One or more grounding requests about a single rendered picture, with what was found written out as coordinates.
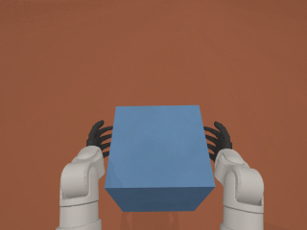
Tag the left robot hand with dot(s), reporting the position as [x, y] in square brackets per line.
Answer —
[94, 138]

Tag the right robot hand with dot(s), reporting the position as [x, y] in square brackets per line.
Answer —
[223, 141]

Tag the carton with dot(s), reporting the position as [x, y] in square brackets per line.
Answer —
[158, 159]

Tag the left robot forearm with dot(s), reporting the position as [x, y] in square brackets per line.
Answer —
[79, 191]

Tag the right robot forearm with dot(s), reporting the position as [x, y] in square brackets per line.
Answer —
[243, 193]

